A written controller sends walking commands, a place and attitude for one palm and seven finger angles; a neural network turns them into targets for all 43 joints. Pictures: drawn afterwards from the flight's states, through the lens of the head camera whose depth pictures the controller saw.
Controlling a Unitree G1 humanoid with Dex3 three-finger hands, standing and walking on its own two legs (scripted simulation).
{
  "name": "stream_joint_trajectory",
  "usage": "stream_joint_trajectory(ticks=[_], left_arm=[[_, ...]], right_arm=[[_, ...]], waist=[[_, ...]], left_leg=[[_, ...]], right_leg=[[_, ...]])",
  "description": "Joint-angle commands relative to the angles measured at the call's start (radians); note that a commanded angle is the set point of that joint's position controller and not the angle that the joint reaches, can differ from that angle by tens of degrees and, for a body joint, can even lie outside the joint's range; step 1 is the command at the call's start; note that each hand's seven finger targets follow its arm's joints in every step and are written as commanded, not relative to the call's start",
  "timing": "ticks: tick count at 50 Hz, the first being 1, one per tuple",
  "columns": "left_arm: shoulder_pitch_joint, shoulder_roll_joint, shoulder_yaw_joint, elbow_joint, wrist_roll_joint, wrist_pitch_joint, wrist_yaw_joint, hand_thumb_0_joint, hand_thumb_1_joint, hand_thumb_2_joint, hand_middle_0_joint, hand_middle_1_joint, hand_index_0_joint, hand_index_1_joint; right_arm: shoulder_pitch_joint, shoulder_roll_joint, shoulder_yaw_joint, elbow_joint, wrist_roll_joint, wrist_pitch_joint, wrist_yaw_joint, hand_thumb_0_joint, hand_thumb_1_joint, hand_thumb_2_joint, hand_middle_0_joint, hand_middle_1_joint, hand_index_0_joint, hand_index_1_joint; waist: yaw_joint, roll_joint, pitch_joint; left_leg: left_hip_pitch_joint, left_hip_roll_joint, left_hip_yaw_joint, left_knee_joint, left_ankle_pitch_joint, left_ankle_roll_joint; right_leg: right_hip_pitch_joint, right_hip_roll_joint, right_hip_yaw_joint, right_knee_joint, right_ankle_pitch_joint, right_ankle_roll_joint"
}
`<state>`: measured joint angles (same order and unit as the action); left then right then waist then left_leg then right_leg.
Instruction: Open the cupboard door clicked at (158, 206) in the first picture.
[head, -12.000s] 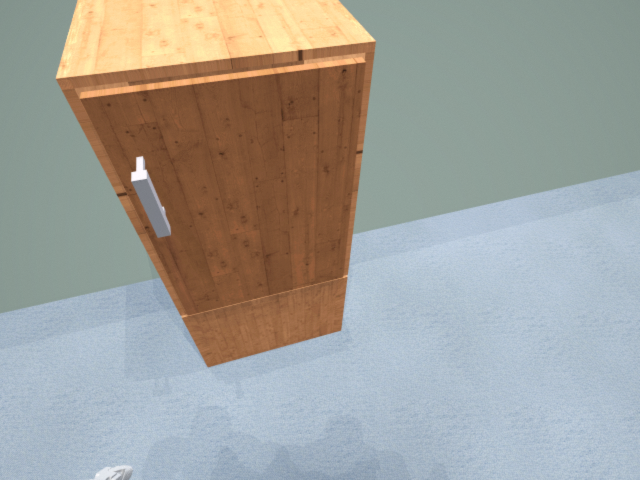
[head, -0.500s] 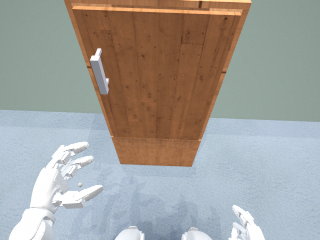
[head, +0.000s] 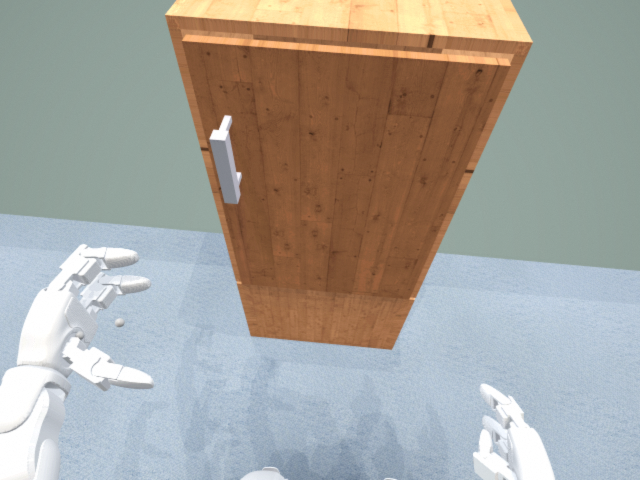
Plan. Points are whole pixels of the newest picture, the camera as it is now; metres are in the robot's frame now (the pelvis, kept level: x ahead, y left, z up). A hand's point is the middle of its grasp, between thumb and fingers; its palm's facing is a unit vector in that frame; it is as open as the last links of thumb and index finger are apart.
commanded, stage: raise the hand with hooked fingers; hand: left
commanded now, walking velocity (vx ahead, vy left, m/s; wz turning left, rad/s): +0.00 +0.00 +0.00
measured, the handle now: (229, 160) +0.55 +0.19 +0.06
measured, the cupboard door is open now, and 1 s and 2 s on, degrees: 0 0 0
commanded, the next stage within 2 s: move the hooked fingers beside the handle in 0.74 s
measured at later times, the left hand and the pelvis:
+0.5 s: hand (119, 290) +0.30 +0.26 +0.08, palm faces -0.01 -1.00 -0.02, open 14.0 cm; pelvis +0.00 -0.01 +0.01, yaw -1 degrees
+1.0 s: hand (123, 285) +0.31 +0.26 +0.08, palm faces +0.01 -1.00 -0.01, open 14.0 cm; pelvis +0.00 -0.01 +0.01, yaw +0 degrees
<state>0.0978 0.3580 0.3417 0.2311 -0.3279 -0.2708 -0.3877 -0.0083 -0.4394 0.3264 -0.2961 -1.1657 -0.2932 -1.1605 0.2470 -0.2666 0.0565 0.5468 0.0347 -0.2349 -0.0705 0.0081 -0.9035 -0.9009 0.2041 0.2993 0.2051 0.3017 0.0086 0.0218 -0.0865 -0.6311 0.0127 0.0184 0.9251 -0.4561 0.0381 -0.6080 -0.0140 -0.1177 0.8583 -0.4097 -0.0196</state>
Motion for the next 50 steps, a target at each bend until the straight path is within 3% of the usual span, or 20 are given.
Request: stream_joint_trajectory(ticks=[1, 5, 6, 11, 16, 19, 21, 25, 29, 38, 42, 44, 45, 46, 48, 50], left_arm=[[-0.223, 0.233, 0.094, -0.139, -0.030, -0.019, -0.071, 0.000, -0.500, 0.300, -0.300, -1.200, -0.300, -1.200], [-0.301, 0.324, 0.183, -0.142, -0.050, -0.045, -0.081, 0.000, -0.500, 0.300, -0.300, -1.200, -0.300, -1.200], [-0.318, 0.320, 0.185, -0.146, -0.051, -0.055, -0.084, 0.000, -0.500, 0.300, -0.300, -1.200, -0.300, -1.200], [-0.348, 0.321, 0.181, -0.023, -0.047, -0.044, -0.111, 0.000, -0.500, 0.300, -0.300, -1.200, -0.300, -1.200], [-0.301, 0.278, 0.141, 0.070, -0.056, 0.009, -0.170, 0.000, -0.500, 0.300, -0.300, -1.200, -0.300, -1.200], [-0.306, 0.310, 0.174, 0.031, -0.060, -0.006, -0.159, 0.000, -0.500, 0.300, -0.300, -1.200, -0.300, -1.200], [-0.340, 0.355, 0.214, -0.016, -0.061, -0.040, -0.138, 0.000, -0.500, 0.300, -0.300, -1.200, -0.300, -1.200], [-0.356, 0.356, 0.228, -0.013, -0.055, -0.083, -0.101, 0.000, -0.500, 0.300, -0.300, -1.200, -0.300, -1.200], [-0.357, 0.322, 0.181, -0.010, -0.035, -0.083, -0.105, 0.000, -0.500, 0.300, -0.300, -1.200, -0.300, -1.200], [-0.356, 0.316, 0.186, 0.055, -0.061, -0.062, -0.133, 0.000, -0.500, 0.300, -0.300, -1.200, -0.300, -1.200], [-0.378, 0.313, 0.169, 0.038, -0.048, -0.069, -0.134, 0.000, -0.500, 0.300, -0.300, -1.200, -0.300, -1.200], [-0.450, 0.293, 0.133, 0.037, -0.036, -0.071, -0.130, 0.000, -0.500, 0.300, -0.300, -1.200, -0.300, -1.200], [-0.489, 0.302, 0.135, 0.064, -0.036, -0.069, -0.128, 0.000, -0.500, 0.300, -0.300, -1.200, -0.300, -1.200], [-0.523, 0.335, 0.162, 0.074, -0.033, -0.072, -0.124, 0.000, -0.500, 0.300, -0.300, -1.200, -0.300, -1.200], [-0.564, 0.330, 0.151, 0.131, -0.026, -0.073, -0.124, 0.000, -0.500, 0.300, -0.300, -1.200, -0.300, -1.200], [-0.613, 0.372, 0.171, 0.154, -0.015, -0.079, -0.122, 0.000, -0.500, 0.300, -0.300, -1.200, -0.300, -1.200]], right_arm=[[-0.003, -0.162, -0.068, -0.123, 0.011, -0.041, -0.021, 0.000, -0.900, -0.900, 0.200, 0.300, 0.200, 0.300], [-0.002, -0.160, -0.064, -0.111, 0.001, -0.040, -0.028, 0.000, -0.900, -0.900, 0.200, 0.300, 0.200, 0.300], [0.001, -0.154, -0.061, -0.106, 0.002, -0.040, -0.025, 0.000, -0.900, -0.900, 0.200, 0.300, 0.200, 0.300], [0.016, -0.162, -0.063, -0.086, 0.005, -0.032, -0.023, 0.000, -0.900, -0.900, 0.200, 0.300, 0.200, 0.300], [0.019, -0.172, -0.070, -0.106, 0.014, -0.025, -0.018, 0.000, -0.900, -0.900, 0.200, 0.300, 0.200, 0.300], [0.020, -0.173, -0.076, -0.117, 0.009, -0.023, -0.010, 0.000, -0.900, -0.900, 0.200, 0.300, 0.200, 0.300], [0.024, -0.172, -0.076, -0.119, 0.002, -0.022, -0.006, 0.000, -0.900, -0.900, 0.200, 0.300, 0.200, 0.300], [0.023, -0.166, -0.074, -0.112, -0.003, -0.016, -0.005, 0.000, -0.900, -0.900, 0.200, 0.300, 0.200, 0.300], [0.021, -0.160, -0.073, -0.109, 0.003, -0.016, -0.011, 0.000, -0.900, -0.900, 0.200, 0.300, 0.200, 0.300], [0.006, -0.161, -0.066, -0.105, 0.009, -0.021, -0.023, 0.000, -0.900, -0.900, 0.200, 0.300, 0.200, 0.300], [0.011, -0.159, -0.066, -0.104, 0.008, -0.025, -0.021, 0.000, -0.900, -0.900, 0.200, 0.300, 0.200, 0.300], [0.016, -0.159, -0.065, -0.095, 0.008, -0.028, -0.024, 0.000, -0.900, -0.900, 0.200, 0.300, 0.200, 0.300], [0.022, -0.165, -0.065, -0.087, 0.007, -0.025, -0.027, 0.000, -0.900, -0.900, 0.200, 0.300, 0.200, 0.300], [0.026, -0.168, -0.065, -0.079, 0.005, -0.022, -0.029, 0.000, -0.900, -0.900, 0.200, 0.300, 0.200, 0.300], [0.027, -0.169, -0.062, -0.072, 0.008, -0.019, -0.034, 0.000, -0.900, -0.900, 0.200, 0.300, 0.200, 0.300], [0.034, -0.173, -0.062, -0.064, 0.006, -0.015, -0.037, 0.000, -0.900, -0.900, 0.200, 0.300, 0.200, 0.300]], waist=[[-0.024, 0.039, -0.198], [-0.006, 0.067, -0.250], [-0.005, 0.096, -0.264], [-0.017, 0.094, -0.219], [-0.005, 0.038, -0.216], [-0.003, 0.011, -0.230], [0.004, 0.034, -0.256], [-0.001, 0.071, -0.214], [-0.014, 0.123, -0.214], [-0.018, 0.027, -0.172], [-0.015, 0.079, -0.204], [-0.034, 0.075, -0.201], [-0.047, 0.048, -0.171], [-0.046, 0.033, -0.186], [-0.053, 0.019, -0.168], [-0.048, 0.050, -0.193]], left_leg=[[0.137, -0.008, -0.064, -0.175, 0.299, -0.025], [0.181, -0.010, -0.066, -0.172, 0.384, -0.028], [0.200, -0.008, -0.067, -0.178, 0.406, -0.032], [0.206, -0.004, -0.064, -0.191, 0.432, -0.031], [0.186, -0.008, -0.057, -0.207, 0.413, -0.024], [0.179, -0.011, -0.051, -0.207, 0.384, -0.018], [0.186, -0.012, -0.052, -0.208, 0.399, -0.020], [0.171, -0.012, -0.046, -0.212, 0.334, -0.020], [0.183, -0.012, -0.040, -0.219, 0.309, -0.017], [0.141, -0.013, -0.044, -0.223, 0.254, -0.012], [0.171, -0.013, -0.046, -0.221, 0.291, -0.015], [0.176, -0.012, -0.049, -0.219, 0.273, -0.015], [0.166, -0.010, -0.051, -0.213, 0.261, -0.013], [0.156, -0.011, -0.054, -0.213, 0.254, -0.013], [0.131, -0.012, -0.053, -0.213, 0.217, -0.013], [0.137, -0.013, -0.053, -0.206, 0.230, -0.014]], right_leg=[[0.129, 0.036, 0.057, -0.119, 0.236, -0.010], [0.172, 0.040, 0.063, -0.116, 0.305, -0.017], [0.173, 0.039, 0.061, -0.115, 0.313, -0.017], [0.158, 0.037, 0.058, -0.132, 0.331, -0.016], [0.178, 0.032, 0.060, -0.150, 0.329, -0.014], [0.184, 0.030, 0.068, -0.159, 0.315, -0.010], [0.204, 0.034, 0.072, -0.149, 0.326, -0.015], [0.181, 0.036, 0.079, -0.154, 0.259, -0.017], [0.168, 0.030, 0.082, -0.164, 0.240, -0.013], [0.175, 0.027, 0.096, -0.188, 0.200, -0.007], [0.176, 0.027, 0.089, -0.172, 0.234, -0.011], [0.147, 0.028, 0.085, -0.171, 0.217, -0.008], [0.130, 0.031, 0.088, -0.174, 0.207, -0.009], [0.139, 0.030, 0.092, -0.174, 0.201, -0.007], [0.127, 0.026, 0.097, -0.179, 0.161, -0.005], [0.136, 0.024, 0.103, -0.170, 0.172, -0.009]])
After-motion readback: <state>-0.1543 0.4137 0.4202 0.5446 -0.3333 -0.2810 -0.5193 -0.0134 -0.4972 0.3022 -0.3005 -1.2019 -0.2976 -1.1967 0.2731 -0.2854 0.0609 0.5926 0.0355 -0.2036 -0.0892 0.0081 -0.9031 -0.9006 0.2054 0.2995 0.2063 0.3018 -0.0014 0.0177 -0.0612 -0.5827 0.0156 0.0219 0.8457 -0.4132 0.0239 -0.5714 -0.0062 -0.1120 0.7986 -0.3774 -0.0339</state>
